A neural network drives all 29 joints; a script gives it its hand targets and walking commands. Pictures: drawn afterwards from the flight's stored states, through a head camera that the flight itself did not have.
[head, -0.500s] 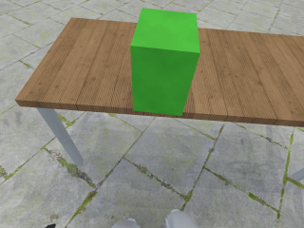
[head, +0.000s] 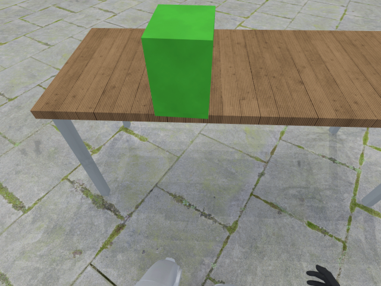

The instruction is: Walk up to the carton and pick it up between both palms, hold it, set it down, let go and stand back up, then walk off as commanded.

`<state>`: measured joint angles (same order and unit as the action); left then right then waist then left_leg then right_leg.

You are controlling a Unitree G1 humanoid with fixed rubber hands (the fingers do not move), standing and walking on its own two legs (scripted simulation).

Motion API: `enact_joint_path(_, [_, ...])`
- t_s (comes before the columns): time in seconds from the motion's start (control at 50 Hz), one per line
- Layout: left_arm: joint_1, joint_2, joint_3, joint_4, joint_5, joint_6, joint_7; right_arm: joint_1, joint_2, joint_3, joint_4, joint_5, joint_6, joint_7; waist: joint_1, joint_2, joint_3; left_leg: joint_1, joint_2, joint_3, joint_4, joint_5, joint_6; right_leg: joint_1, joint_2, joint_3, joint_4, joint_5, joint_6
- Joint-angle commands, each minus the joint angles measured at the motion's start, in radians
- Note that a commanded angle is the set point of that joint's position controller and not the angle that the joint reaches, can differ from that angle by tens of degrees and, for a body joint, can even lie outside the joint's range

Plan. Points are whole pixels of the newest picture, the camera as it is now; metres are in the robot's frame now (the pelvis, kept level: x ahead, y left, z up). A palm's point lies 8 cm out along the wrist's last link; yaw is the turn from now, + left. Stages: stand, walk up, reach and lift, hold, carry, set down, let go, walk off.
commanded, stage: walk off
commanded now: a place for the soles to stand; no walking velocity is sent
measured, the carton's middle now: (183, 63) +0.75 +0.05 +0.07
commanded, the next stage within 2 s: none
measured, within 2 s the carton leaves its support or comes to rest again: neither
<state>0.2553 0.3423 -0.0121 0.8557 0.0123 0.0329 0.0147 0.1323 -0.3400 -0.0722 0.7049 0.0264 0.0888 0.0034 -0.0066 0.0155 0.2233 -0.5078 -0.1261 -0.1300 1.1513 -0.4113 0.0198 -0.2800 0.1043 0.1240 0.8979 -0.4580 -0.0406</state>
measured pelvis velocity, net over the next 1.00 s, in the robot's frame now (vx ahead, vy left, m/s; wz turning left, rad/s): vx -0.28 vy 0.03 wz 0.01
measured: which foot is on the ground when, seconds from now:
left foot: up 0.00-0.32, down 0.34-0.84, up 0.86-1.00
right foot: down 0.00-0.36, up 0.38-0.82, down 0.84-1.00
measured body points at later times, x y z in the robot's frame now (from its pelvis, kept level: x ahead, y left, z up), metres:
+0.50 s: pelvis -0.12 +0.06 +0.01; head -0.08 +0.07 +0.45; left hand -0.04 +0.37 -0.12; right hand -0.02 -0.24 -0.10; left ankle -0.08 +0.14 -0.70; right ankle -0.06 -0.10 -0.65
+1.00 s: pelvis -0.28 +0.03 +0.00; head -0.25 +0.01 +0.45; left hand -0.21 +0.32 -0.12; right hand -0.15 -0.27 -0.11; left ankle -0.22 +0.17 -0.62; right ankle -0.22 -0.09 -0.70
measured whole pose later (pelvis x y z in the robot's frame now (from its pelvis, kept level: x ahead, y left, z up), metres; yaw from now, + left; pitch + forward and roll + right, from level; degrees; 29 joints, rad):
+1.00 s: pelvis -0.28 +0.03 +0.00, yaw +0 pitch -10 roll +1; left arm 0.25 0.32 -0.01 0.86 0.01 0.02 0.03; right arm 0.17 -0.36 -0.09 0.71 0.03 0.09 0.00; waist -0.01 0.01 0.24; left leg -0.53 -0.14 -0.14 1.33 -0.40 -0.01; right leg -0.31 0.08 0.14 0.90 -0.41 -0.03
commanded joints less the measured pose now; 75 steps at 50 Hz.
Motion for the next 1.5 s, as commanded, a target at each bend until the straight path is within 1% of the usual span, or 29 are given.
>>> enact_joint_path(0.0, [-0.117, 0.328, 0.162, -0.150, 0.011, -0.065, 0.038, 0.076, -0.273, -0.066, 0.002, -0.024, -0.032, -0.018, -0.001, -0.077, -0.070, -0.094, -0.060, -0.175, 0.202, -0.051, -0.020, -0.078, -0.307, 0.474, -0.492, 0.142, -0.105])
enact_joint_path(0.1, [0.027, 0.309, 0.153, -0.142, 0.010, -0.068, 0.043, 0.051, -0.248, -0.061, -0.041, -0.032, -0.041, -0.031, 0.062, -0.113, -0.191, -0.101, -0.025, -0.103, 0.072, -0.177, -0.041, 0.178, -0.323, 0.429, -0.371, 0.518, -0.199])
enact_joint_path(0.22, [0.026, 0.318, 0.151, -0.171, 0.010, -0.057, 0.043, 0.138, -0.248, -0.063, -0.052, -0.032, -0.054, -0.029, 0.061, -0.152, -0.294, -0.044, 0.023, -0.059, -0.042, -0.250, -0.022, 0.208, -0.386, 0.444, -0.329, 0.609, -0.252])
enact_joint_path(0.32, [-0.060, 0.313, 0.136, -0.186, 0.000, -0.038, 0.038, 0.283, -0.238, -0.075, -0.008, -0.041, -0.076, -0.012, -0.044, -0.198, -0.343, 0.328, 0.083, -0.020, -0.572, -0.058, 0.038, -0.079, -0.281, 0.268, -0.203, 0.614, -0.116])
enact_joint_path(0.34, [-0.021, 0.253, 0.121, -0.157, -0.011, -0.029, 0.034, 0.220, -0.271, -0.082, -0.011, -0.054, -0.077, -0.014, -0.024, -0.038, -0.313, 0.357, 0.186, -0.191, -0.718, 0.087, 0.047, -0.186, -0.154, 0.153, -0.083, 0.332, -0.049])
enact_joint_path(0.36, [-0.059, 0.227, 0.127, -0.153, -0.004, -0.032, 0.043, 0.172, -0.366, -0.099, -0.038, -0.048, -0.078, -0.009, -0.048, 0.169, -0.267, 0.275, 0.424, -0.572, -0.794, 0.284, 0.113, -0.326, 0.057, 0.064, 0.104, -0.201, 0.028])
enact_joint_path(0.38, [-0.116, 0.295, 0.156, -0.135, 0.006, -0.028, 0.057, 0.174, -0.383, -0.097, -0.042, -0.053, -0.082, -0.012, -0.062, 0.091, -0.180, 0.197, 0.426, -0.604, -0.806, 0.308, 0.102, -0.301, 0.050, 0.153, 0.240, -0.221, 0.039])
enact_joint_path(0.46, [0.007, 0.307, 0.145, -0.072, -0.024, -0.030, 0.041, 0.058, -0.282, -0.069, -0.050, -0.047, -0.086, -0.031, -0.009, 0.036, -0.160, 0.289, 0.325, -0.387, -0.699, 0.352, 0.097, -0.341, 0.028, 0.150, 0.338, -0.080, 0.027])
enact_joint_path(0.6, [0.020, 0.310, 0.143, -0.076, -0.018, -0.019, 0.039, 0.046, -0.293, -0.085, -0.058, -0.050, -0.070, -0.026, -0.026, 0.094, -0.146, 0.260, 0.348, -0.406, -0.764, 0.048, 0.171, -0.294, 0.014, 0.107, 0.399, -0.070, 0.026])
enact_joint_path(0.72, [0.073, 0.284, 0.130, -0.065, -0.010, -0.034, 0.032, 0.022, -0.288, -0.083, -0.067, -0.059, -0.058, -0.013, -0.020, 0.128, -0.183, 0.233, 0.360, -0.359, -0.727, 0.063, 0.264, -0.204, -0.044, 0.032, 0.220, -0.163, 0.005])
enact_joint_path(0.8, [0.205, 0.283, 0.143, -0.021, -0.009, -0.037, 0.019, -0.062, -0.315, -0.093, -0.077, -0.065, -0.026, -0.006, 0.069, 0.164, -0.214, 0.033, 0.283, -0.259, -0.681, -0.116, 0.158, 0.119, -0.088, -0.040, -0.260, -0.072, -0.047])
enact_joint_path(0.82, [0.186, 0.291, 0.149, -0.031, -0.003, -0.040, 0.015, -0.045, -0.285, -0.083, -0.056, -0.066, -0.023, -0.010, 0.072, 0.060, -0.192, -0.064, 0.208, -0.194, -0.501, -0.200, 0.090, 0.153, -0.111, 0.101, -0.364, -0.099, -0.079])
enact_joint_path(0.84, [0.139, 0.383, 0.155, -0.038, 0.010, -0.043, 0.018, -0.118, -0.250, -0.081, -0.052, -0.046, -0.020, -0.019, 0.106, -0.299, -0.119, -0.235, -0.080, -0.028, -0.104, -0.275, 0.000, -0.041, -0.382, 0.598, -0.608, -0.223, -0.202])
enact_joint_path(0.86, [0.009, 0.419, 0.172, -0.104, 0.010, -0.036, 0.027, -0.097, -0.281, -0.089, -0.045, -0.041, -0.025, -0.031, 0.075, -0.225, -0.077, -0.112, -0.107, -0.148, 0.127, -0.190, -0.026, -0.289, -0.446, 0.813, -0.644, -0.167, -0.249])
enact_joint_path(0.9, [-0.142, 0.373, 0.163, -0.138, 0.012, -0.053, 0.049, -0.026, -0.275, -0.090, -0.005, -0.033, -0.030, -0.026, 0.006, -0.091, 0.025, -0.071, -0.061, -0.183, 0.222, -0.078, -0.024, -0.360, -0.375, 0.627, -0.590, -0.097, -0.198])
enact_joint_path(0.98, [-0.126, 0.310, 0.168, -0.151, 0.018, -0.067, 0.045, 0.091, -0.263, -0.076, 0.005, -0.032, -0.037, -0.006, 0.006, -0.102, -0.053, -0.070, -0.029, -0.120, 0.288, -0.052, -0.043, -0.164, -0.293, 0.471, -0.485, -0.086, -0.190])
enact_joint_path(1.08, [-0.009, 0.314, 0.161, -0.120, 0.029, -0.056, 0.024, 0.137, -0.242, -0.067, 0.002, -0.041, -0.065, -0.007, 0.056, -0.232, -0.200, 0.054, 0.068, 0.031, -0.272, -0.282, -0.036, 0.063, -0.296, 0.397, -0.475, -0.089, -0.180])
enact_joint_path(1.12, [-0.030, 0.314, 0.150, -0.127, 0.015, -0.048, 0.024, 0.240, -0.226, -0.072, 0.026, -0.044, -0.085, -0.006, -0.010, -0.215, -0.228, 0.301, 0.072, 0.042, -0.591, -0.177, 0.020, -0.099, -0.287, 0.335, -0.418, -0.004, -0.135])
enact_joint_path(1.14, [-0.011, 0.262, 0.136, -0.099, 0.007, -0.040, 0.023, 0.285, -0.224, -0.080, 0.049, -0.057, -0.095, -0.010, -0.029, -0.154, -0.247, 0.427, 0.079, -0.024, -0.716, -0.165, 0.047, -0.193, -0.238, 0.242, -0.312, 0.000, -0.081])
enact_joint_path(1.16, [-0.062, 0.183, 0.124, -0.098, -0.014, -0.052, 0.024, 0.267, -0.295, -0.097, 0.037, -0.081, -0.102, -0.009, -0.066, 0.111, -0.200, 0.425, 0.311, -0.435, -0.837, -0.254, 0.113, -0.394, -0.058, 0.084, -0.081, -0.084, 0.001])
enact_joint_path(1.18, [-0.111, 0.240, 0.144, -0.086, -0.003, -0.055, 0.040, 0.229, -0.347, -0.101, 0.016, -0.059, -0.111, -0.006, -0.086, 0.121, -0.115, 0.254, 0.420, -0.619, -0.880, -0.280, 0.142, -0.377, -0.006, 0.084, 0.048, -0.138, 0.032])
enact_joint_path(1.2, [-0.101, 0.261, 0.152, -0.083, 0.000, -0.061, 0.044, 0.195, -0.320, -0.090, -0.005, -0.062, -0.123, -0.010, -0.060, 0.036, -0.069, 0.188, 0.402, -0.627, -0.886, -0.244, 0.139, -0.330, -0.014, 0.145, 0.100, -0.115, 0.029])
enact_joint_path(1.24, [-0.030, 0.247, 0.135, -0.049, -0.010, -0.073, 0.032, 0.096, -0.251, -0.068, -0.016, -0.063, -0.125, -0.016, -0.020, 0.062, -0.086, 0.177, 0.344, -0.464, -0.832, -0.139, 0.163, -0.254, -0.054, 0.096, 0.107, -0.072, 0.030])
enact_joint_path(1.32, [0.010, 0.232, 0.125, -0.048, -0.003, -0.077, 0.023, 0.134, -0.270, -0.067, -0.020, -0.066, -0.124, -0.010, -0.021, 0.064, -0.167, 0.134, 0.344, -0.409, -0.767, -0.076, 0.241, -0.120, -0.086, 0.016, 0.047, -0.090, 0.015])
enact_joint_path(1.36, [0.059, 0.225, 0.112, -0.010, -0.004, -0.087, 0.015, 0.068, -0.281, -0.065, -0.021, -0.070, -0.110, -0.005, 0.016, 0.105, -0.138, 0.025, 0.295, -0.304, -0.768, -0.243, 0.178, 0.053, -0.105, -0.019, -0.193, 0.014, 0.002])
enact_joint_path(1.4, [0.117, 0.229, 0.110, -0.002, 0.003, -0.099, 0.012, 0.069, -0.241, -0.053, -0.021, -0.075, -0.097, -0.005, 0.062, 0.011, -0.133, -0.123, 0.216, -0.210, -0.649, -0.346, 0.079, 0.242, -0.107, 0.101, -0.396, -0.083, -0.047])
enact_joint_path(1.42, [0.101, 0.290, 0.111, 0.005, 0.007, -0.107, 0.013, 0.048, -0.218, -0.041, -0.014, -0.058, -0.095, -0.004, 0.082, -0.181, -0.074, -0.191, 0.077, -0.099, -0.454, -0.303, 0.007, 0.100, -0.275, 0.431, -0.591, -0.355, -0.109])
enact_joint_path(1.44, [0.061, 0.344, 0.126, 0.011, 0.004, -0.108, 0.018, 0.073, -0.224, -0.049, 0.027, -0.042, -0.100, -0.007, 0.071, -0.223, -0.061, -0.092, 0.000, -0.004, -0.252, -0.207, -0.010, -0.040, -0.400, 0.599, -0.699, -0.457, -0.191])
enact_joint_path(1.48, [-0.050, 0.323, 0.134, -0.027, 0.000, -0.107, 0.019, 0.175, -0.246, -0.064, 0.066, -0.044, -0.112, -0.003, 0.003, -0.158, -0.047, 0.056, 0.075, -0.017, -0.150, -0.120, -0.015, -0.176, -0.374, 0.558, -0.644, -0.317, -0.218])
